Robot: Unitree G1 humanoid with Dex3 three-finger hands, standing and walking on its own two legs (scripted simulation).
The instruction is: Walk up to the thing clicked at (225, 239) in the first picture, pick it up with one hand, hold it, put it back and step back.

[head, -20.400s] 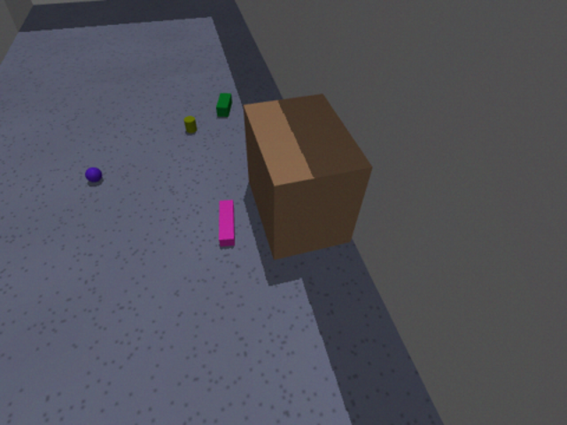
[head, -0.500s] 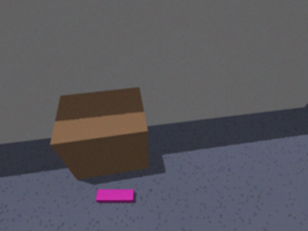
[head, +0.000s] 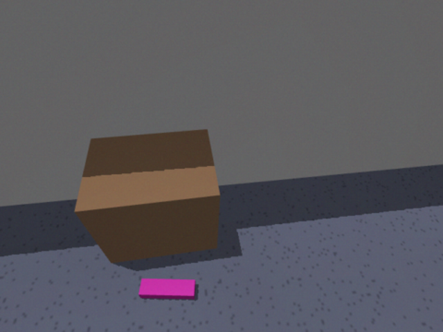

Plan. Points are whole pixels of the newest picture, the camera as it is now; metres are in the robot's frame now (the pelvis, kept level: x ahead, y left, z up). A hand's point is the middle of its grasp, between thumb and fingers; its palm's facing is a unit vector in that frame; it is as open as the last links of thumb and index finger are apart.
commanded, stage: walk up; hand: left
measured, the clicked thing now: (168, 288) +0.41 +0.20 -0.75
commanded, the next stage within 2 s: none
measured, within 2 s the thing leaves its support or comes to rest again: neither
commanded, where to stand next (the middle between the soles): +0.07 -0.01 m, yaw +0 degrees
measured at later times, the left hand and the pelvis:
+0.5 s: hand (100, 312) +0.19 +0.25 -0.14, palm faces +0.00 -0.95 -0.32, open 7.4 cm; pelvis +0.07 +0.00 +0.00, yaw +1 degrees
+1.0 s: hand out of the picture +0.15 +0.26 -0.15, palm faces +0.01 -0.94 -0.34, open 7.4 cm; pelvis +0.06 +0.01 +0.00, yaw +0 degrees
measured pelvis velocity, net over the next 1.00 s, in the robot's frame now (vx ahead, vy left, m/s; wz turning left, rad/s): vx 0.06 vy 0.01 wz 0.01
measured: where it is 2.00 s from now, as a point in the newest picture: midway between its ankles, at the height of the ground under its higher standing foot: outside the picture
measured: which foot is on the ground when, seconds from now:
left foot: down 0.00-1.00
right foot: up 0.00-0.16, down 0.18-1.00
